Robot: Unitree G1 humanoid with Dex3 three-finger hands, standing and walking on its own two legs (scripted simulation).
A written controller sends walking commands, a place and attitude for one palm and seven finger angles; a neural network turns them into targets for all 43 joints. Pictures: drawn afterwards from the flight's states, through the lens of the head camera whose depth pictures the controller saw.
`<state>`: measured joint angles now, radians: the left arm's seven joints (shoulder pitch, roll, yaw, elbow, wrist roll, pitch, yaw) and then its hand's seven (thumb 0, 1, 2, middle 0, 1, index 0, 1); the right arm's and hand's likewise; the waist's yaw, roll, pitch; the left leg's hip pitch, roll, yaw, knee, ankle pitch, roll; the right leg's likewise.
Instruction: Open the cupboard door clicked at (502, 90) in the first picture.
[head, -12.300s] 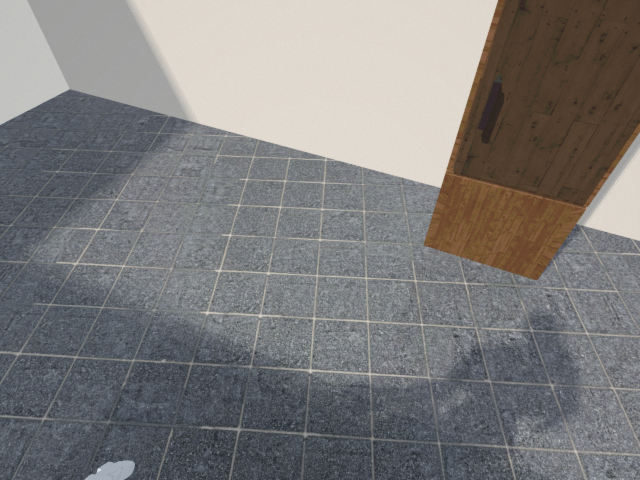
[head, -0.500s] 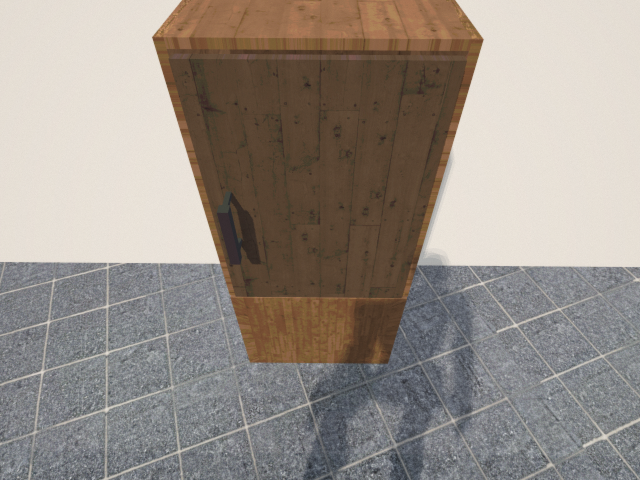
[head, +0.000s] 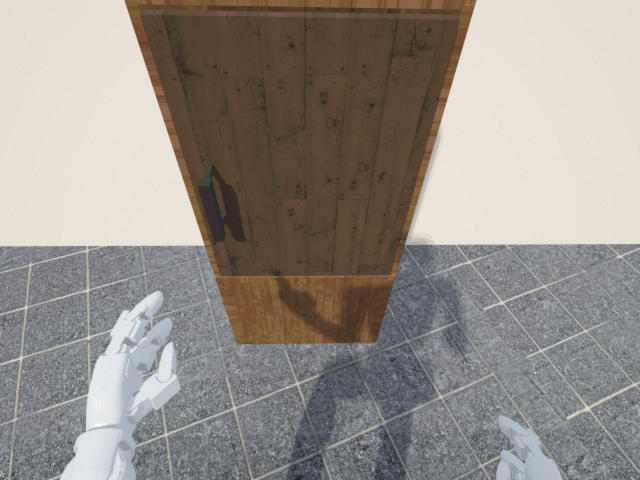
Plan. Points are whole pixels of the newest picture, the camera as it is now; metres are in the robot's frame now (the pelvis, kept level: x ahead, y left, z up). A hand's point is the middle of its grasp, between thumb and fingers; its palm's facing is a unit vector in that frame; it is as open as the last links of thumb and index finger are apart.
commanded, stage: raise the hand with hooked fingers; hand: left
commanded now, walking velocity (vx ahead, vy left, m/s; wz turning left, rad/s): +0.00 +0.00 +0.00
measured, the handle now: (214, 204) +0.59 +0.21 -0.04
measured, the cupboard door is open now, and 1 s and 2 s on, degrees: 0 0 0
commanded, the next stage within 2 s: move the hooked fingers beside the handle in 1.84 s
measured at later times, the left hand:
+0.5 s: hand (177, 421) +0.21 +0.19 -0.05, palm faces -0.07 -1.00 -0.02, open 10.6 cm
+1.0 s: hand (114, 398) +0.23 +0.27 -0.03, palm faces +0.07 -1.00 -0.05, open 13.4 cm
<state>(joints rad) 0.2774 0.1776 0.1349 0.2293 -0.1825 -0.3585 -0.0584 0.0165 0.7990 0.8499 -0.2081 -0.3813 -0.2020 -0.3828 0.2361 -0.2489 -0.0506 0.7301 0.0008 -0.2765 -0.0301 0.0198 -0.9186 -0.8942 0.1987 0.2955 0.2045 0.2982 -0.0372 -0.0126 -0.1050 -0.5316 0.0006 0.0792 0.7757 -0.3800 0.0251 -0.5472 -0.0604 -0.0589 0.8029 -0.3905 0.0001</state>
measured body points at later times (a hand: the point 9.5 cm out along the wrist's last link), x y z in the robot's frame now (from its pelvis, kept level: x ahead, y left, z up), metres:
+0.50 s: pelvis -0.04 -0.03 -0.08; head +0.05 -0.03 +0.36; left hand +0.21 +0.24 -0.04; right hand +0.15 -0.24 -0.18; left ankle +0.00 +0.10 -0.71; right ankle +0.00 -0.12 -0.71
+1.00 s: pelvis -0.03 +0.01 -0.07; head +0.06 +0.04 +0.37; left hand +0.22 +0.32 -0.03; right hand +0.16 -0.23 -0.14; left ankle +0.00 +0.10 -0.71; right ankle +0.00 -0.12 -0.71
